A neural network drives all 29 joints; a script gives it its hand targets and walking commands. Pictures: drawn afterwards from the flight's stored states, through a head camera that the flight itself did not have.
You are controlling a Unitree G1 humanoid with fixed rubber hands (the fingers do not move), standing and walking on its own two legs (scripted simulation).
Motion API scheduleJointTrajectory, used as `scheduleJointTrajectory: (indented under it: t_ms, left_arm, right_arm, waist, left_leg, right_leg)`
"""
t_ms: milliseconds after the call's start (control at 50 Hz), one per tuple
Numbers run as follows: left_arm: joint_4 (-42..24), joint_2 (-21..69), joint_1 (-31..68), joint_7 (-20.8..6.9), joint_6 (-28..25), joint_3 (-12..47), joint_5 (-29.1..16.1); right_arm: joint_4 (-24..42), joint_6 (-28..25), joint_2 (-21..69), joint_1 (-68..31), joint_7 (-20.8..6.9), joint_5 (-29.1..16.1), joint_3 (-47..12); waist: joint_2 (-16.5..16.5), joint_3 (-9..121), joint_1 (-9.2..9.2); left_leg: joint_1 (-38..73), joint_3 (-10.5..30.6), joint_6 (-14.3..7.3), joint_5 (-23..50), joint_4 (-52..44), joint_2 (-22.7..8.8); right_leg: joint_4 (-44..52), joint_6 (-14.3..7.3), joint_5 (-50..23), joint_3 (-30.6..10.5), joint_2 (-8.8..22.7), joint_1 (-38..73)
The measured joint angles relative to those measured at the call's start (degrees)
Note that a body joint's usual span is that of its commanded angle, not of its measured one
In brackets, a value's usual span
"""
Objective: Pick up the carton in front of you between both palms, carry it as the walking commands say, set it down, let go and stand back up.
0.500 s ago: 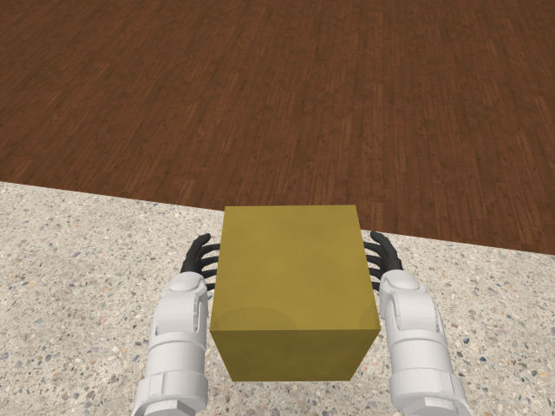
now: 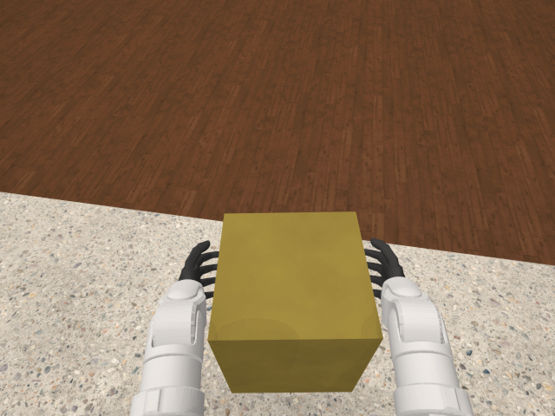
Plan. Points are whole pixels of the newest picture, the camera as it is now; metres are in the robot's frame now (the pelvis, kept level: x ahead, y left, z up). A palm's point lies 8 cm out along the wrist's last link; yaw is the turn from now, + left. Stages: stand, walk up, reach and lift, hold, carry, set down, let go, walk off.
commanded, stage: hold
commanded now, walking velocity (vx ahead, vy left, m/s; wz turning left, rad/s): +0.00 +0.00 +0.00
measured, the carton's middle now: (290, 306) +0.30 +0.00 -0.04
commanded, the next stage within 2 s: carry in 0.66 s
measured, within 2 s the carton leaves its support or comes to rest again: neither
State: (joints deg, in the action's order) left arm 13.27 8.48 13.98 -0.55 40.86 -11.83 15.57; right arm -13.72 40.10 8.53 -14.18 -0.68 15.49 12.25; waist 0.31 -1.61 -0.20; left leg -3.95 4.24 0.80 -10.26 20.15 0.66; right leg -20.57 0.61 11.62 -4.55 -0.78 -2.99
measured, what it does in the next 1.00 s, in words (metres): lifts its left foot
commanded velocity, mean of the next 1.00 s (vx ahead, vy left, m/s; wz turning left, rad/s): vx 0.19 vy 0.00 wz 0.00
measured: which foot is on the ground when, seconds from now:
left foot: down 0.00-0.88, up 0.90-1.00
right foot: down 0.00-1.00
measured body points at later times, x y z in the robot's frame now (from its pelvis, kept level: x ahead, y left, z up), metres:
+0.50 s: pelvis -0.01 +0.00 +0.00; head -0.05 +0.00 +0.45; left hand +0.29 +0.15 +0.04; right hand +0.29 -0.15 +0.04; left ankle +0.02 +0.13 -0.75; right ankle +0.00 -0.13 -0.75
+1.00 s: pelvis +0.07 -0.02 -0.01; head +0.03 -0.02 +0.44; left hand +0.36 +0.12 +0.07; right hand +0.36 -0.18 +0.07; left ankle +0.06 +0.10 -0.73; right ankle +0.00 -0.13 -0.75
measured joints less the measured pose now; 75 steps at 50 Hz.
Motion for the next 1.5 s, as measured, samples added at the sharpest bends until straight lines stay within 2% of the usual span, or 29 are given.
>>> scheduleJointTrajectory:
  t_ms: [100, 220, 640, 680, 720, 780, 840, 880, 960, 1000, 1040, 1060, 1080, 1120, 1160, 1200, 1280, 1320, 1340, 1380, 1420, 1460, 1500]
  left_arm:
    - [-3.1, -0.2, -1.2, 0.3, 2.0, 1.4, -0.9]
    - [-1.5, 0.1, 0.3, -0.2, 3.5, 0.3, 0.0]
    - [-0.2, 0.6, 2.6, -0.4, 3.0, -1.5, 0.8]
    - [-0.5, 0.5, 2.3, -0.3, 3.4, -1.3, 0.5]
    - [-1.3, 0.3, 1.4, 0.0, 3.9, -0.7, -0.2]
    - [-4.2, 0.0, 0.3, 0.5, 5.2, 0.0, -1.8]
    - [-7.9, -0.8, -0.3, 1.3, 7.4, 1.1, -4.1]
    - [-10.0, -1.0, -0.4, 2.0, 9.8, 2.2, -5.4]
    - [-13.7, -0.3, -0.3, 4.3, 15.6, 4.9, -6.3]
    - [-17.4, -0.4, -1.1, 5.3, 18.7, 5.7, -6.7]
    - [-21.7, -0.6, -1.9, 5.8, 21.5, 5.8, -7.3]
    - [-23.8, -0.9, -2.4, 5.9, 22.6, 5.5, -7.6]
    - [-25.6, -1.3, -3.2, 5.9, 23.5, 4.9, -8.3]
    - [-28.1, -1.8, -4.9, 5.7, 25.2, 3.7, -9.7]
    - [-29.3, -1.2, -5.9, 5.5, 26.6, 3.1, -10.3]
    - [-30.8, -0.9, -6.5, 5.5, 27.6, 3.9, -10.5]
    - [-33.9, -1.0, -6.1, 5.5, 28.8, 5.1, -10.8]
    - [-35.0, -0.9, -5.0, 5.5, 29.3, 5.4, -10.6]
    - [-34.6, -0.7, -4.3, 5.5, 29.1, 5.7, -10.5]
    - [-32.6, -0.6, -3.0, 5.5, 29.1, 6.4, -9.8]
    - [-31.7, -0.5, -2.9, 5.6, 30.0, 6.3, -9.4]
    - [-31.9, -0.6, -3.6, 5.6, 30.5, 5.8, -9.4]
    - [-32.5, -0.7, -4.1, 5.6, 30.3, 5.5, -9.5]
  right_arm:
    - [3.2, 2.1, -0.3, 1.2, 0.3, -0.8, -1.3]
    - [1.7, 3.6, 0.0, -0.2, -0.2, 0.0, 0.0]
    - [0.3, 2.8, 0.6, -2.4, -0.6, 0.9, 1.9]
    - [0.6, 3.4, 0.5, -2.1, -0.5, 0.7, 1.6]
    - [1.4, 3.9, 0.3, -1.4, -0.1, 0.1, 0.8]
    - [4.0, 5.4, 0.1, -0.6, 0.5, -1.0, -0.7]
    - [8.2, 7.9, 0.0, 0.1, 1.6, -2.4, -2.2]
    - [11.6, 10.6, -0.5, 1.1, 2.4, -3.5, -2.8]
    - [16.4, 16.7, -3.5, 2.2, 3.0, -7.3, -3.5]
    - [18.2, 19.4, -4.2, 1.6, 3.5, -9.0, -4.1]
    - [20.6, 21.7, -4.0, 0.9, 4.0, -10.0, -4.5]
    - [21.6, 22.4, -3.2, 0.7, 4.3, -10.0, -4.7]
    - [22.3, 22.9, -2.2, 0.7, 4.6, -9.8, -5.0]
    - [24.0, 24.2, -0.2, 2.0, 5.1, -8.8, -5.6]
    - [26.6, 26.0, -0.6, 4.0, 5.5, -8.7, -7.1]
    - [29.5, 27.5, -0.9, 5.6, 5.9, -8.9, -7.7]
    - [34.4, 29.7, -1.0, 5.8, 6.3, -9.4, -7.2]
    - [36.2, 30.3, -0.9, 5.1, 6.3, -9.6, -6.5]
    - [36.6, 30.5, -1.0, 4.8, 6.3, -9.7, -5.9]
    - [35.9, 30.9, -1.6, 4.4, 6.3, -10.2, -4.8]
    - [34.6, 31.7, -1.4, 3.9, 6.3, -10.3, -4.1]
    - [33.6, 31.8, -0.6, 3.7, 6.3, -10.1, -4.0]
    - [33.2, 31.4, -0.7, 3.7, 6.3, -10.0, -4.7]
  waist:
    - [0.0, 0.3, 0.2]
    - [0.0, -0.2, 0.17]
    - [0.1, -0.9, 0.13]
    - [0.0, 1.2, 0.0]
    - [-0.1, 3.7, -0.13]
    - [-0.4, 6.7, -0.62]
    - [-1.2, 8.6, -0.8]
    - [-1.7, 10.2, -0.52]
    - [-0.1, 11.9, 0.16]
    - [0.9, 11.6, 0.36]
    - [1.4, 11.1, 0.32]
    - [1.8, 11.1, 0.16]
    - [2.0, 11.4, 0.11]
    - [0.7, 12.0, 0.08]
    - [-0.8, 11.9, 0.06]
    - [-1.9, 11.2, 0.47]
    - [-2.7, 9.3, 1.52]
    - [-2.6, 8.7, 1.78]
    - [-3.1, 8.8, 1.66]
    - [-2.8, 8.8, 1.06]
    - [-1.7, 8.5, 0.68]
    - [-0.9, 8.2, 0.14]
    - [-0.3, 7.8, -0.63]
  left_leg:
    - [1.4, 0.1, 0.0, 0.6, -1.1, 0.0]
    - [1.8, 0.0, 0.0, 0.5, -0.5, 0.0]
    - [0.9, -0.2, -0.1, 0.4, 0.5, 0.2]
    - [-1.7, -0.4, 0.0, -0.3, 2.3, 0.2]
    - [-4.5, -0.9, -0.1, -3.7, 4.8, 0.1]
    - [-7.3, -1.9, -0.2, -6.4, 6.4, -0.3]
    - [-9.4, -2.3, 0.0, -4.8, 8.4, -1.5]
    - [-10.7, -2.1, -0.1, -8.7, 11.1, -2.3]
    - [-15.3, -7.2, -0.3, -16.0, 17.2, -2.6]
    - [-15.9, -10.0, -0.5, -14.0, 13.7, -1.7]
    - [-14.3, -12.5, -0.9, -8.2, 7.3, -0.9]
    - [-13.4, -13.3, -1.5, -3.7, 6.0, -0.8]
    - [-13.2, -14.1, -2.0, -2.4, 6.5, -0.8]
    - [-12.2, -14.7, -2.5, -5.6, 7.2, -1.8]
    - [-9.9, -14.7, -2.1, -7.4, 5.3, -2.9]
    - [-7.0, -14.3, -1.0, -7.3, 2.3, -3.7]
    - [-1.4, -13.7, 0.8, -10.0, 0.3, -5.0]
    - [-0.1, -12.9, 2.0, -14.4, 4.9, -6.1]
    - [-1.3, -12.5, 2.1, -17.0, 10.2, -7.3]
    - [-7.9, -9.5, 1.4, -17.8, 26.3, -7.3]
    - [-15.6, -8.4, -0.1, -16.2, 39.6, -6.1]
    - [-21.7, -9.0, -0.8, -12.1, 43.9, -5.9]
    - [-25.9, -9.8, -0.9, -8.5, 41.7, -6.0]
  right_leg:
    - [1.2, 0.0, -0.6, 0.0, 0.0, 1.5]
    - [0.4, 0.0, -0.5, 0.0, 0.0, 1.8]
    - [-0.8, 0.1, -0.3, -0.3, 0.1, 0.7]
    - [-2.6, 0.2, 0.4, -0.4, 0.0, -2.0]
    - [-5.7, 0.3, 4.4, -0.4, 0.0, -5.2]
    - [-9.2, 0.0, 9.4, 0.9, 0.7, -9.2]
    - [-10.1, -0.1, 7.6, 3.2, 1.1, -11.1]
    - [-9.3, -0.4, 5.5, 4.1, 0.6, -10.9]
    - [-7.4, -1.0, 7.2, 5.5, 1.9, -9.8]
    - [-5.9, -0.7, 7.5, 5.2, 2.9, -8.6]
    - [-6.9, -0.2, 9.2, 4.8, 3.5, -8.0]
    - [-9.4, -0.3, 10.8, 4.5, 3.8, -8.6]
    - [-13.8, -0.5, 12.1, 5.3, 4.3, -10.4]
    - [-23.0, -1.0, 15.8, 7.6, 3.8, -15.1]
    - [-28.1, -1.1, 18.2, 9.6, 3.2, -19.8]
    - [-26.3, -1.0, 15.5, 11.2, 3.2, -23.2]
    - [-14.3, -0.8, 5.0, 14.0, 3.3, -25.3]
    - [-9.2, -1.8, 0.5, 16.4, 3.1, -23.3]
    - [-10.4, -3.2, -2.1, 17.5, 2.8, -22.8]
    - [-13.2, -5.1, 1.0, 18.6, 2.8, -22.0]
    - [-11.5, -5.5, 3.5, 18.9, 2.8, -19.3]
    - [-7.6, -4.6, 3.4, 18.8, 2.7, -15.9]
    - [-3.3, -4.4, 3.2, 18.3, 2.5, -12.1]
